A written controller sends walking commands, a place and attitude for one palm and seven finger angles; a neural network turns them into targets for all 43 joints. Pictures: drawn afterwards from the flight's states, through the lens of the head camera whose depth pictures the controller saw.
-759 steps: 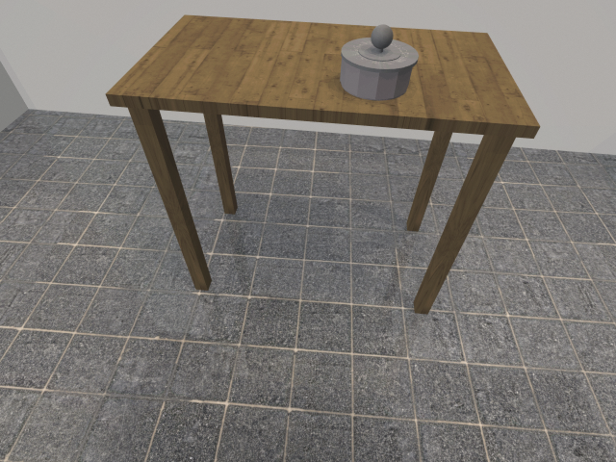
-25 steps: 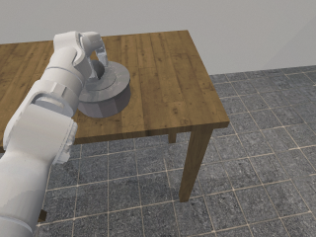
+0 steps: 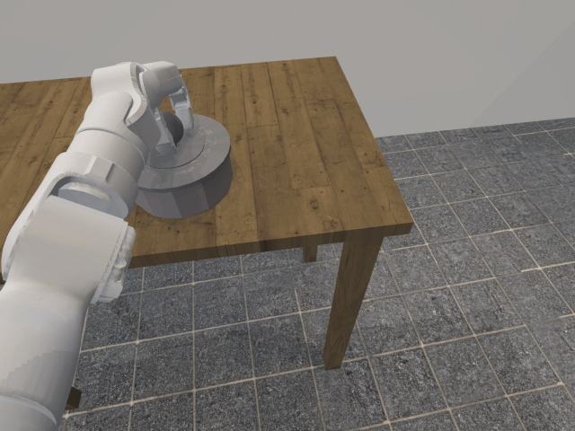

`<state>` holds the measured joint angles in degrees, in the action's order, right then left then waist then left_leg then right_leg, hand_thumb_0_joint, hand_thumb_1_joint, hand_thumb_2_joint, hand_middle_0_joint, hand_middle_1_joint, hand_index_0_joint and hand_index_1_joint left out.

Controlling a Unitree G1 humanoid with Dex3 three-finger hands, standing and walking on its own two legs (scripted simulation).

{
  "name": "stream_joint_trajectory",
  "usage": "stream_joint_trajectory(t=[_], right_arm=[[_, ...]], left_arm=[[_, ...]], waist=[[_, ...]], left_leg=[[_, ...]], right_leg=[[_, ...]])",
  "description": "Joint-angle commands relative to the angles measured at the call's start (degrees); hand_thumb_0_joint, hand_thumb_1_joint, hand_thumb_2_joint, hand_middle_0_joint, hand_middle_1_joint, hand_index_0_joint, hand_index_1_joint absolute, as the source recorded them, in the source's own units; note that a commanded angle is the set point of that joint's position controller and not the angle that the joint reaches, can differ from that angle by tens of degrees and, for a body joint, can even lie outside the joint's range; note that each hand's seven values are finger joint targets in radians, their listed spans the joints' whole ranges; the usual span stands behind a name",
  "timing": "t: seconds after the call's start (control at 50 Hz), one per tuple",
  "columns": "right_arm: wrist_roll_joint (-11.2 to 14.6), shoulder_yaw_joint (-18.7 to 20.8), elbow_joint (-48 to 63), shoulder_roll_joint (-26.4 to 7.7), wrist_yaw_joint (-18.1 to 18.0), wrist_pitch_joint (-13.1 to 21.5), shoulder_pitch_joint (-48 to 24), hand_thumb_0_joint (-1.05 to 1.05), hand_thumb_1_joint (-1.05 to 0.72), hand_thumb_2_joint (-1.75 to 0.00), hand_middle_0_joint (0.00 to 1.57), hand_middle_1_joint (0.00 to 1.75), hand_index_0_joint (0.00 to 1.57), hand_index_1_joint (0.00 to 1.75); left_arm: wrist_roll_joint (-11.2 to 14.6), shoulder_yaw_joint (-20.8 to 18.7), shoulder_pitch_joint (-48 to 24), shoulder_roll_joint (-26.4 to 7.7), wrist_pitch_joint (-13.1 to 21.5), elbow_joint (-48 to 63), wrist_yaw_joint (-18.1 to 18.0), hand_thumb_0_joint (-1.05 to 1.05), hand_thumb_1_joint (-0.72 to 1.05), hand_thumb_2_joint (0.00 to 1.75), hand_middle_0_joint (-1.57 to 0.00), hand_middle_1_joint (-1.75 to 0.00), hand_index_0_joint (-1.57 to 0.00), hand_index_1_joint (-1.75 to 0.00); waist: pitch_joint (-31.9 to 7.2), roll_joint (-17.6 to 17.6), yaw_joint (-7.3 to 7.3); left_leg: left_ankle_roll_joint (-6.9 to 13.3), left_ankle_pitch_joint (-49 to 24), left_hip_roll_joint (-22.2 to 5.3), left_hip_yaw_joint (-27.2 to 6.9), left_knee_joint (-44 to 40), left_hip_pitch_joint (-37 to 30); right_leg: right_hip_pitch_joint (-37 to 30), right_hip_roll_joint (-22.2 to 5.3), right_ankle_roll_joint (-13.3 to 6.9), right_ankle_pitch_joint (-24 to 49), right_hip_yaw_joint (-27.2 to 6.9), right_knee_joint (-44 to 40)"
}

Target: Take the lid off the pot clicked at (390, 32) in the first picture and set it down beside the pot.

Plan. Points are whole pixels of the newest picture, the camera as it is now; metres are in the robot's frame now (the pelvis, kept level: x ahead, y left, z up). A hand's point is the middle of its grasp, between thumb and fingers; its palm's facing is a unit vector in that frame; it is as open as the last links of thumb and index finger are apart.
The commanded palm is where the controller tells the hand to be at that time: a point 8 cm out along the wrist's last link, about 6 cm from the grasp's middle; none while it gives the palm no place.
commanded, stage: close the fingers and squeeze the knob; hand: left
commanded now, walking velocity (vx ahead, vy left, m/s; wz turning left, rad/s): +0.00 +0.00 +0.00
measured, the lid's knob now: (166, 129) +0.51 +0.14 +0.17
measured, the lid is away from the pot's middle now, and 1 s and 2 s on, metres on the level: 0.00 0.01 0.01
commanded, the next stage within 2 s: lift the lid straight up in 0.66 s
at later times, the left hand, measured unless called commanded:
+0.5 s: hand (157, 129) +0.48 +0.15 +0.19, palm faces -0.39 -0.12 -0.91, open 7.4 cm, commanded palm +0.47 +0.15 +0.24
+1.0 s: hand (158, 128) +0.47 +0.14 +0.19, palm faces -0.40 -0.12 -0.91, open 7.3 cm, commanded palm +0.47 +0.15 +0.27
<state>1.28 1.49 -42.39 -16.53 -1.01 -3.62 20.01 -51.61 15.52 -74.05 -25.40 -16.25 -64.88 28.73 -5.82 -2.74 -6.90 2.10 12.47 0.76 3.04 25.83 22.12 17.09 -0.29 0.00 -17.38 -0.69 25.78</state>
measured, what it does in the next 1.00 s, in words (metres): stands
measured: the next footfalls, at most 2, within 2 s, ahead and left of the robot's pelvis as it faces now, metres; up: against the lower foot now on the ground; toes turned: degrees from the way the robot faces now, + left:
none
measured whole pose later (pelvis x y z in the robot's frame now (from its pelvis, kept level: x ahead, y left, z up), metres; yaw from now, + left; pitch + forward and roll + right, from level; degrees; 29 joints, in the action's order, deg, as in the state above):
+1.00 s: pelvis +0.00 +0.00 +0.00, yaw +0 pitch +8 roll +0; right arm 1.3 1.0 -42.8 -16.1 -1.5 -2.2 18.8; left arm -50.8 16.3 -73.7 -24.8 -16.2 -64.0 29.3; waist -5.2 -3.0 -6.2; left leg 2.1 11.8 1.1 2.7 24.9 20.8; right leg 15.9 -0.6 0.0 -17.1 -0.4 25.5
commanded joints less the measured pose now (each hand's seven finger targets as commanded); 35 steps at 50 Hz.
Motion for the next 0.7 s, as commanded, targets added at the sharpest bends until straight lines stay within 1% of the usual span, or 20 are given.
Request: stream_joint_trajectory(t=[0.0,0.02,0.04,0.1,0.14,0.16,0.2,0.24,0.28,0.3,0.34,0.38,0.42,0.46,0.52,0.58,0.6,0.62,0.66,0.68], right_arm=[[-0.05,2.37,4.31,-8.72,-0.72,1.18,2.17,0.00,-0.90,-0.90,0.20,0.30,0.20,0.30],[-0.09,2.22,4.74,-8.39,-0.66,1.27,2.04,0.00,-0.90,-0.90,0.20,0.30,0.20,0.30],[0.11,2.14,4.45,-8.07,-0.81,1.12,1.45,0.00,-0.90,-0.90,0.20,0.30,0.20,0.30],[0.07,2.39,4.70,-8.47,-0.63,0.86,1.62,0.00,-0.90,-0.90,0.20,0.30,0.20,0.30],[-0.01,2.39,4.89,-7.89,-0.52,0.89,1.44,0.00,-0.90,-0.90,0.20,0.30,0.20,0.30],[0.05,2.38,4.72,-8.13,-0.48,0.75,1.62,0.00,-0.90,-0.90,0.20,0.30,0.20,0.30],[-0.06,2.55,5.05,-8.32,-0.42,0.98,1.62,0.00,-0.90,-0.90,0.20,0.30,0.20,0.30],[0.03,2.33,4.90,-7.75,-0.41,0.95,1.19,0.00,-0.90,-0.90,0.20,0.30,0.20,0.30],[0.04,2.22,4.66,-8.07,-0.48,0.76,1.24,0.00,-0.90,-0.90,0.20,0.30,0.20,0.30],[-0.01,2.35,4.79,-8.32,-0.50,0.88,1.37,0.00,-0.90,-0.90,0.20,0.30,0.20,0.30],[-0.09,2.26,5.02,-7.65,-0.36,1.14,1.03,0.00,-0.90,-0.90,0.20,0.30,0.20,0.30],[-0.07,2.14,5.05,-7.95,-0.39,1.04,1.15,0.00,-0.90,-0.90,0.20,0.30,0.20,0.30],[-0.09,2.29,5.72,-7.57,-0.18,1.44,0.89,0.00,-0.90,-0.90,0.20,0.30,0.20,0.30],[0.17,2.15,4.91,-7.54,-0.23,0.96,0.69,0.00,-0.90,-0.90,0.20,0.30,0.20,0.30],[-0.11,2.17,5.44,-7.56,-0.08,1.52,0.51,0.00,-0.90,-0.90,0.20,0.30,0.20,0.30],[0.01,1.99,4.55,-7.50,-0.41,1.45,0.52,0.00,-0.90,-0.90,0.20,0.30,0.20,0.30],[0.01,2.22,4.53,-7.90,-0.42,1.40,0.74,0.00,-0.90,-0.90,0.20,0.30,0.20,0.30],[-0.02,2.04,4.72,-7.72,-0.41,1.65,0.60,0.00,-0.90,-0.90,0.20,0.30,0.20,0.30],[0.02,2.01,5.07,-7.08,-0.41,2.22,0.11,0.00,-0.90,-0.90,0.20,0.30,0.20,0.30],[-0.06,2.06,4.84,-7.24,-0.50,2.18,0.25,0.00,-0.90,-0.90,0.20,0.30,0.20,0.30]], left_arm=[[-0.63,-3.75,-31.92,-14.17,-0.82,8.36,-1.78,0.00,0.65,0.41,-0.87,-1.04,-0.87,-1.04],[-1.29,-4.14,-33.74,-15.10,-0.51,10.82,-1.73,0.00,0.68,0.37,-0.88,-1.04,-0.88,-1.04],[-1.48,-2.55,-32.60,-13.01,-0.73,7.85,-1.53,0.00,0.63,0.41,-0.85,-1.04,-0.85,-1.04],[-0.84,-1.87,-32.41,-11.88,-0.69,10.05,-1.50,0.00,0.55,0.47,-0.80,-1.04,-0.80,-1.03],[-1.48,-1.30,-32.95,-10.74,-0.57,10.47,-1.49,0.00,0.54,0.49,-0.79,-1.04,-0.78,-1.03],[-1.53,-2.39,-33.44,-12.23,-0.60,10.88,-1.53,0.00,0.54,0.49,-0.79,-1.04,-0.78,-1.03],[-0.58,-2.12,-33.25,-11.61,-0.38,12.48,-1.56,0.00,0.55,0.49,-0.79,-1.03,-0.78,-1.03],[-0.91,-1.07,-33.36,-10.04,-0.60,11.20,-1.38,0.00,0.56,0.50,-0.80,-1.03,-0.78,-1.03],[-0.87,-3.15,-33.00,-12.81,-0.92,10.57,-1.45,0.00,0.58,0.51,-0.80,-1.03,-0.79,-1.03],[-0.13,-1.91,-33.30,-11.10,-0.86,11.97,-1.47,0.00,0.59,0.51,-0.81,-1.03,-0.79,-1.03],[-0.75,-1.65,-33.89,-10.68,-0.53,12.95,-1.47,0.00,0.61,0.52,-0.81,-1.04,-0.79,-1.04],[-0.84,-3.70,-33.27,-13.51,-0.61,12.74,-1.52,0.00,0.63,0.53,-0.82,-1.04,-0.80,-1.04],[-0.49,-2.74,-33.88,-12.09,-0.10,16.50,-1.63,0.00,0.66,0.54,-0.83,-1.05,-0.81,-1.05],[-0.52,-0.17,-32.16,-8.58,-0.89,11.82,-1.22,0.00,0.68,0.55,-0.83,-1.05,-0.82,-1.05],[-0.34,-1.52,-34.71,-10.51,-0.47,15.86,-1.65,0.00,0.71,0.57,-0.85,-1.06,-0.83,-1.06],[-0.35,-1.07,-33.54,-9.46,-0.79,11.48,-1.71,0.00,0.75,0.59,-0.86,-1.06,-0.84,-1.07],[0.64,-0.88,-33.36,-8.89,-0.95,12.16,-1.77,0.00,0.76,0.59,-0.86,-1.06,-0.84,-1.07],[-0.05,-2.96,-35.61,-12.09,-0.40,14.67,-2.04,0.00,0.77,0.60,-0.87,-1.07,-0.85,-1.07],[0.07,-0.95,-36.11,-9.42,0.04,15.14,-2.00,0.00,0.79,0.61,-0.87,-1.07,-0.85,-1.08],[0.19,-2.01,-33.49,-10.18,-0.28,12.98,-1.90,0.00,0.80,0.61,-0.87,-1.07,-0.85,-1.08]], waist=[[-20.50,3.45,0.23],[-22.04,3.99,0.09],[-19.65,4.77,-0.44],[-21.54,2.39,-0.08],[-21.51,3.61,-0.43],[-21.39,4.01,-0.43],[-23.27,1.85,0.11],[-21.39,3.63,-0.50],[-20.79,4.43,-0.16],[-21.86,2.31,0.02],[-22.67,3.43,-0.10],[-22.63,3.86,0.31],[-24.68,1.99,0.48],[-19.97,4.05,-0.43],[-23.54,1.29,0.27],[-20.14,4.15,-0.17],[-20.46,2.61,0.04],[-22.98,3.20,0.27],[-23.33,2.99,-0.05],[-22.18,4.64,0.39]], left_leg=[[3.07,-22.49,2.21,-1.45,1.65,-17.05],[3.13,-23.22,2.27,-1.59,1.66,-17.93],[3.22,-22.36,2.25,-1.28,1.95,-17.06],[2.89,-25.15,1.85,-1.71,2.15,-18.64],[3.07,-25.87,1.89,-1.94,2.67,-19.58],[3.03,-25.00,1.79,-1.86,2.31,-19.24],[2.87,-27.31,1.70,-2.06,2.48,-20.32],[3.04,-26.87,1.81,-2.13,2.69,-20.16],[3.03,-23.78,1.88,-1.85,1.87,-18.89],[2.92,-26.39,1.73,-1.94,2.07,-19.91],[3.02,-27.47,1.77,-2.41,2.57,-20.89],[3.05,-25.55,1.95,-1.93,2.03,-19.70],[2.99,-29.78,1.70,-2.50,2.59,-22.12],[2.93,-27.25,1.74,-2.23,2.23,-20.08],[2.75,-28.56,1.62,-3.16,2.25,-22.60],[2.84,-23.37,1.85,-2.59,1.46,-19.90],[2.79,-23.79,1.82,-2.38,1.28,-20.25],[2.78,-23.75,1.72,-2.64,1.09,-21.00],[2.92,-24.47,1.88,-2.57,1.58,-21.79],[3.06,-24.19,1.95,-2.42,1.60,-20.71]], right_leg=[[-1.80,2.97,-1.63,26.32,1.43,-1.59],[-2.45,2.89,-1.36,26.84,1.08,-1.59],[-1.34,2.87,-1.36,26.31,1.14,-1.66],[-1.09,2.91,-1.61,26.74,1.36,-1.22],[-0.28,3.06,-1.41,26.18,1.28,-1.33],[-0.58,3.04,-1.34,26.03,1.22,-1.47],[-1.24,2.97,-1.67,27.34,1.42,-1.02],[-0.04,3.10,-1.38,26.33,1.45,-1.28],[-0.87,2.97,-1.38,25.54,1.31,-1.63],[-0.96,2.92,-1.66,26.91,1.48,-1.33],[-0.79,3.05,-1.40,26.59,1.39,-1.21],[-2.06,2.89,-1.31,26.81,1.13,-1.45],[-2.00,2.88,-1.35,28.15,1.10,-1.10],[0.20,3.15,-1.28,26.02,1.62,-1.53],[-0.14,3.18,-1.54,25.27,1.38,-1.31],[0.31,3.17,-1.59,23.44,1.63,-1.74],[-0.04,3.10,-1.76,24.29,1.74,-1.93],[-1.25,2.99,-1.57,24.21,1.31,-1.75],[-0.84,2.92,-1.44,24.76,1.24,-1.53],[-1.25,2.97,-1.42,25.01,1.26,-1.63]])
